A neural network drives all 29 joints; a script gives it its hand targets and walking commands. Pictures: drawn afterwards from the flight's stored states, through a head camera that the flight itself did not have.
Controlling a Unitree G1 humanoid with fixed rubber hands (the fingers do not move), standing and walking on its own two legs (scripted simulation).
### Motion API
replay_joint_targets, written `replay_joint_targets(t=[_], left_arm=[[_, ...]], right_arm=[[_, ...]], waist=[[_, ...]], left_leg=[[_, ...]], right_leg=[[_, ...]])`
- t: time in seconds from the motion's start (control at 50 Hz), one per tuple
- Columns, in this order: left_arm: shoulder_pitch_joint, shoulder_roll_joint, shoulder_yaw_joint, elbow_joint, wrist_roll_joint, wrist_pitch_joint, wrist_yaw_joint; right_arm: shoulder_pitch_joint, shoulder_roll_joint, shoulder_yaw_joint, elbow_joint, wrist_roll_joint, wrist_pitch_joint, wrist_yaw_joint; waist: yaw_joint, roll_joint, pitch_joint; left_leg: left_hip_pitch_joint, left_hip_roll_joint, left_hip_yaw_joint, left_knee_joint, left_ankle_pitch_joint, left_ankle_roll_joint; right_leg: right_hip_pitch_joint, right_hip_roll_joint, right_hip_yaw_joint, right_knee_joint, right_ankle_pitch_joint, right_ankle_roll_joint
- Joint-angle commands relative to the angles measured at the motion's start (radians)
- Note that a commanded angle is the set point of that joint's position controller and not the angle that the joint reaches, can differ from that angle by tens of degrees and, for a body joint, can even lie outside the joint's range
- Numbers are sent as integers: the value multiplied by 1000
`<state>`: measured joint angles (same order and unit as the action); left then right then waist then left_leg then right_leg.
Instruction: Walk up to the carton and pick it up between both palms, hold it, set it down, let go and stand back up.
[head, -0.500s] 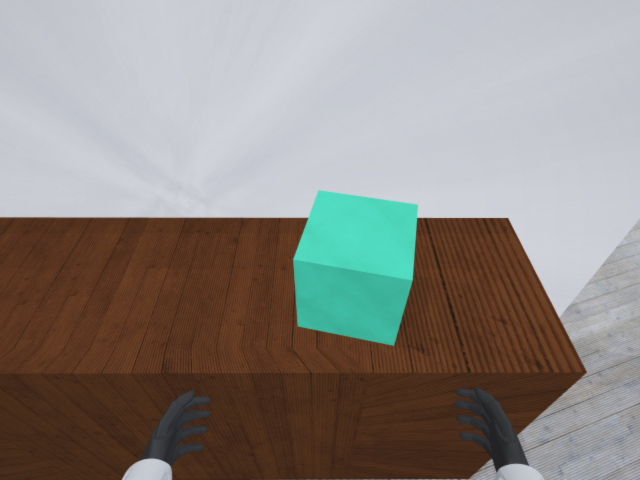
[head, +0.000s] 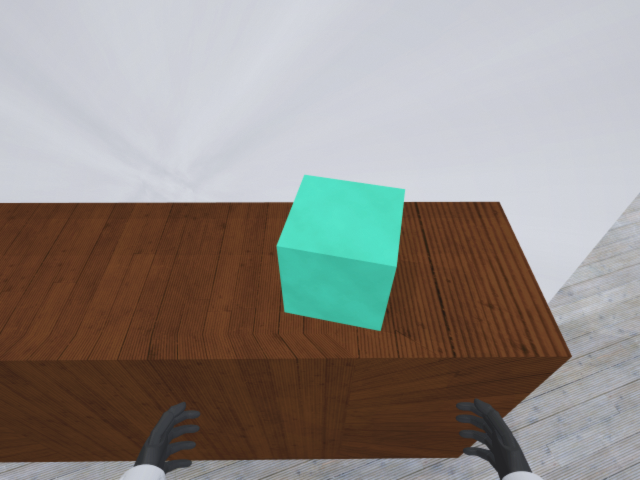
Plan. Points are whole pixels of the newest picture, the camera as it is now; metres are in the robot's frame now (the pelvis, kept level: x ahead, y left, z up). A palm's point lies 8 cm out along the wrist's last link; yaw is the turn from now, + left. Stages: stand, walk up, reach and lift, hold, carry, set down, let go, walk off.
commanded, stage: set down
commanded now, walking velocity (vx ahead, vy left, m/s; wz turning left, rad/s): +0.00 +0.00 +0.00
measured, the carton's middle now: (342, 253) +0.46 -0.02 -0.02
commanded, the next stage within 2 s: let go in 0.02 s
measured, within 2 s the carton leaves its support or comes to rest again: neither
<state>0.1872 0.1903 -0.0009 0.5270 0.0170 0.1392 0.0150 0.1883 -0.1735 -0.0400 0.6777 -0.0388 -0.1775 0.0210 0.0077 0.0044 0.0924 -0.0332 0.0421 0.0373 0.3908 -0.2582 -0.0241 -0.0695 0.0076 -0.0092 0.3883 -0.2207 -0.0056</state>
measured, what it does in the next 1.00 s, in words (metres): stands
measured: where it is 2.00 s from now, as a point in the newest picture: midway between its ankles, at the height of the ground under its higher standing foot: outside the picture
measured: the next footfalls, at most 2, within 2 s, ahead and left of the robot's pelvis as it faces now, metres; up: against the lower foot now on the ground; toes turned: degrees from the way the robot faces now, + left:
none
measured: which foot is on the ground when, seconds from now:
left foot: down 0.00-1.00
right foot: down 0.00-1.00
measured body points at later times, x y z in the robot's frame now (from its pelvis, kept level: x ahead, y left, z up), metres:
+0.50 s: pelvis +0.00 +0.00 +0.00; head -0.01 +0.01 +0.45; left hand +0.15 +0.23 -0.09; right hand +0.16 -0.23 -0.08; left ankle -0.02 +0.13 -0.74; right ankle +0.00 -0.12 -0.74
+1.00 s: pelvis -0.01 +0.02 -0.01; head -0.04 +0.02 +0.44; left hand +0.08 +0.31 -0.11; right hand +0.10 -0.27 -0.11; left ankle -0.02 +0.13 -0.74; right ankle +0.00 -0.12 -0.74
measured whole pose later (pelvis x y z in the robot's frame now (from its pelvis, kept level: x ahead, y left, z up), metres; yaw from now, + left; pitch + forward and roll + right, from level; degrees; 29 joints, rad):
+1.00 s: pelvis -0.01 +0.02 -0.01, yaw +2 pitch -5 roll +0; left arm 0.27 0.33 0.03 0.78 0.01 -0.01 0.01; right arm 0.26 -0.33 -0.05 0.79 -0.02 -0.02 0.01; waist 0.01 -0.01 0.02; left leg -0.13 0.00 0.01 0.50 -0.29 0.01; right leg -0.14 -0.04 -0.03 0.48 -0.25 0.03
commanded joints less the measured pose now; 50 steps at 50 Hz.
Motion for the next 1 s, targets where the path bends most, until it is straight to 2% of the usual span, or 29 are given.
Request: replay_joint_targets(t=[0.0,0.02,0.04,0.06,0.12,0.2,0.26,0.32,0.34,0.44,0.48,0.5,0.52,0.54,0.56,0.58,0.62,0.64,0.66,0.7,0.76,0.78,0.82,0.84,0.86,0.88,0.9,0.92,0.98], left_arm=[[-89,113,49,-181,-6,-57,0],[-45,83,45,-135,18,-40,-3],[-76,111,50,-139,-7,-46,-1],[-44,106,53,-106,7,-40,-7],[-44,88,48,-138,21,-32,4],[-48,86,42,-159,-4,-37,4],[-71,90,34,-203,-3,-52,11],[-44,109,40,-177,2,-45,12],[-66,115,38,-199,0,-44,12],[-69,115,20,-166,-14,-31,14],[-78,106,13,-187,-4,-31,23],[-69,85,-1,-179,-7,-27,16],[53,274,104,-56,20,-98,11],[62,250,92,-48,21,-123,3],[69,255,87,-17,8,-135,5],[43,230,87,-2,13,-155,3],[20,228,79,4,9,-171,-10],[44,233,80,17,1,-174,-12],[25,246,81,30,1,-178,-10],[44,266,89,57,6,-172,-4],[12,265,78,65,0,-187,-10],[-19,249,71,70,-3,-180,-13],[5,268,74,94,-5,-182,-9],[8,277,70,113,-6,-182,-8],[35,263,70,126,-7,-184,-8],[31,309,74,132,-10,-182,-6],[-10,285,75,124,-3,-187,-8],[45,304,72,153,-9,-181,-2],[33,326,71,164,-3,-181,1]], right_arm=[[-50,-90,-34,-110,9,-45,-14],[-41,-110,-28,-66,14,-38,-5],[-67,-103,-24,-123,12,-51,-8],[-48,-102,-4,-89,25,-45,-11],[-41,-109,-8,-75,35,-56,-2],[-39,-129,-37,-96,15,-70,-8],[-31,-118,-43,-108,22,-80,-1],[-13,-120,-41,-94,23,-71,4],[-28,-119,-51,-105,13,-69,3],[-29,-123,-57,-108,10,-46,0],[-33,-123,-64,-111,2,-46,13],[-40,-133,-71,-82,14,-36,8],[-3,-275,-64,-59,4,43,-24],[-9,-285,-58,-78,15,78,-28],[48,-261,-63,-69,18,92,-31],[6,-265,-73,-60,11,101,-35],[10,-257,-55,-72,25,113,-33],[12,-277,-58,-65,17,117,-34],[26,-255,-50,-53,27,115,-36],[-20,-268,-53,-69,15,113,-21],[21,-311,-64,-25,24,125,-29],[30,-316,-63,-37,21,125,-30],[9,-311,-58,-12,22,131,-25],[46,-323,-58,0,24,133,-27],[23,-354,-68,-7,21,125,-29],[19,-333,-61,-3,20,127,-21],[-7,-334,-55,5,21,130,-18],[12,-348,-57,10,22,132,-23],[17,-357,-52,31,26,136,-20]], waist=[[-2,-46,-112],[-4,-47,-87],[13,-55,-103],[18,-68,-92],[19,-18,-92],[10,-33,-131],[11,22,-121],[22,-4,-100],[13,19,-98],[9,-12,-62],[12,31,-51],[2,24,-41],[31,6,-122],[39,31,-147],[4,0,-138],[7,17,-146],[9,18,-153],[13,-20,-176],[-6,-17,-83],[9,41,-77],[-4,-59,-90],[-16,-8,-81],[-10,20,-4],[-22,-23,-53],[-3,10,-68],[-5,-33,-101],[-2,2,-66],[2,-20,-72],[5,46,-30]], left_leg=[[-64,-38,36,-39,250,5],[-50,-33,30,-54,228,8],[-59,-39,40,-50,231,13],[-43,-38,37,-55,236,12],[-54,-39,35,-55,249,5],[-27,-36,29,-44,245,4],[-35,-35,22,-37,259,-3],[-38,-40,28,-43,229,0],[-37,-41,28,-42,197,-6],[-61,-37,27,-51,125,14],[-82,-33,29,-61,126,8],[-95,-30,31,-56,132,4],[-147,56,-78,14,310,44],[-104,64,-70,31,307,49],[-133,58,-65,39,261,52],[-114,55,-80,41,277,53],[-108,70,-95,30,248,58],[-102,63,-90,38,218,59],[-146,61,-104,24,197,60],[-176,57,-94,18,210,66],[-140,69,-118,13,203,65],[-145,60,-102,21,148,66],[-163,63,-138,0,156,69],[-128,71,-136,-14,163,68],[-147,69,-147,-7,145,77],[-126,68,-143,-6,180,70],[-165,62,-131,-14,166,56],[-167,57,-142,-19,160,73],[-200,53,-131,-26,156,60]], right_leg=[[19,-12,14,-63,242,7],[20,-14,9,-74,231,10],[16,-6,0,-66,211,14],[28,-12,6,-75,236,15],[11,-12,2,-66,210,8],[-6,-14,5,-68,197,9],[-19,-10,2,-64,187,6],[-34,-17,5,-65,172,5],[-32,-23,7,-77,134,5],[-60,-23,14,-81,88,1],[-48,-16,10,-75,69,-12],[-62,-4,9,-59,81,-20],[-43,-78,32,21,183,-16],[-62,-87,46,16,200,-10],[-30,-97,54,-5,228,6],[-33,-96,52,11,269,-1],[-61,-106,59,27,201,-21],[-47,-98,38,15,246,-15],[-75,-102,53,7,210,-12],[-60,-111,51,8,213,-10],[-93,-116,51,2,196,-14],[-103,-116,65,-2,139,-16],[-141,-116,56,-9,132,-17],[-124,-114,66,-5,101,-25],[-90,-111,62,-13,102,-22],[-82,-107,36,6,131,-15],[-79,-107,40,0,104,-18],[-64,-111,50,3,137,-12],[-72,-118,62,-18,98,-14]])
